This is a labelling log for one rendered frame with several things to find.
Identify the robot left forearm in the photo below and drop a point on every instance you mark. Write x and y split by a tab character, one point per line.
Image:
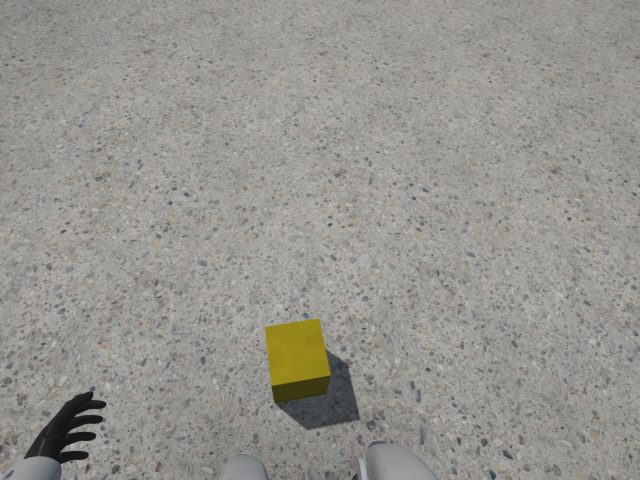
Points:
34	468

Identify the robot right thigh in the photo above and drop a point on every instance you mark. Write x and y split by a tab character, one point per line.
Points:
389	461

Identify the carton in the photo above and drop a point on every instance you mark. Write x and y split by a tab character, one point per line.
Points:
298	361

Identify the robot left hand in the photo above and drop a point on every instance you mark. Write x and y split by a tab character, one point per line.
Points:
53	438

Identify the right robot shin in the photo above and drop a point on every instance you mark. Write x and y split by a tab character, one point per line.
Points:
374	442

